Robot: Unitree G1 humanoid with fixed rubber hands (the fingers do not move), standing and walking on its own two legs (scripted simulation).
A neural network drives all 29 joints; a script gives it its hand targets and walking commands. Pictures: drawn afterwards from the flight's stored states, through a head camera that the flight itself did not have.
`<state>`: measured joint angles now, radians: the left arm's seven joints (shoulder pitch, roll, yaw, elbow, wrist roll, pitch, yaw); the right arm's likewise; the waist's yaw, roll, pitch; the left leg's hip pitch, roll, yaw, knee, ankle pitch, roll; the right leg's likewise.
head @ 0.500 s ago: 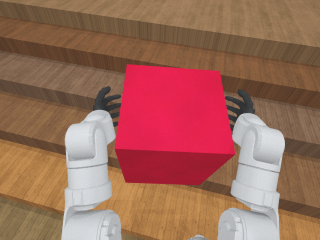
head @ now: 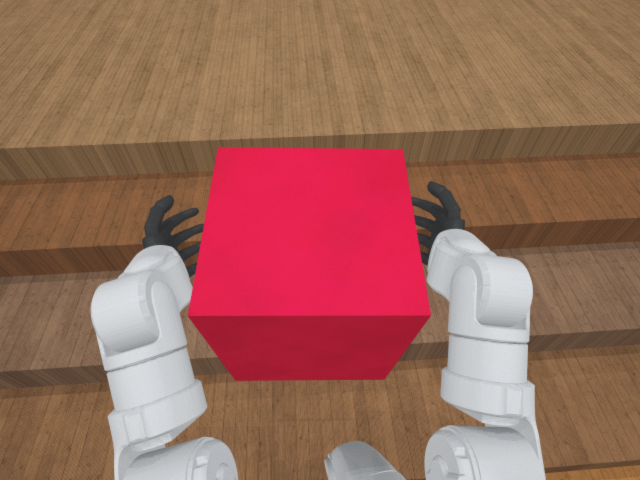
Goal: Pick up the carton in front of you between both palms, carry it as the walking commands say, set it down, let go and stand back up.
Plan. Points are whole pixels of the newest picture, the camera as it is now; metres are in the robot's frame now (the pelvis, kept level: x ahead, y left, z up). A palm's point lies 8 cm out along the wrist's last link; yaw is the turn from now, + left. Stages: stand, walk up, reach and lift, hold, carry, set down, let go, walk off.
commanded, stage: carry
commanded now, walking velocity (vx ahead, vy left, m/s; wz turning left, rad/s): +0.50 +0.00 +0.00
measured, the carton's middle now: (310, 276) +0.36 -0.05 +0.05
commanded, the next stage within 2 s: none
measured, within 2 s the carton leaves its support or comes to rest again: neither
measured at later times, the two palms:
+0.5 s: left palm out of the picture +0.66 +0.12 +0.29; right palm out of the picture +0.69 -0.18 +0.28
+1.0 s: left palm out of the picture +1.02 +0.11 +0.42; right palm out of the picture +1.00 -0.20 +0.43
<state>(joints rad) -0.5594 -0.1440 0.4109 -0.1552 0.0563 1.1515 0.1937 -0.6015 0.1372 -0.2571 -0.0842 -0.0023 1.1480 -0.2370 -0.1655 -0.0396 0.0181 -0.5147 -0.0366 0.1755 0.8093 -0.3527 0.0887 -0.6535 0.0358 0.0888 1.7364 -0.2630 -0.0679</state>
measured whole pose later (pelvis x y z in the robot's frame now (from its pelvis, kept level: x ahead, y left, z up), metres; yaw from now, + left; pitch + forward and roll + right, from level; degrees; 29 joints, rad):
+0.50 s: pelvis +0.33 -0.06 +0.14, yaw +0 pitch +3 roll -1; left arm -0.60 -0.13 0.27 -0.13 -0.02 1.16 0.23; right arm -0.56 0.15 -0.38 -0.19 -0.07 1.14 -0.20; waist 0.13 0.03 -0.02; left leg -0.85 0.00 -0.01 1.77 -0.33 0.10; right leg -0.34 0.01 -0.14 0.65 -0.38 -0.07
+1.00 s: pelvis +0.67 -0.02 +0.27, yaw +0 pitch +3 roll +1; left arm -0.54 -0.15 0.36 -0.23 0.06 1.14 0.21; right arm -0.62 0.12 -0.26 -0.12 0.03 1.13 -0.23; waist -0.12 -0.03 -0.02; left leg -0.25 0.00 0.11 0.54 -0.35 0.04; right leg -1.09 -0.04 -0.03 1.92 -0.53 -0.12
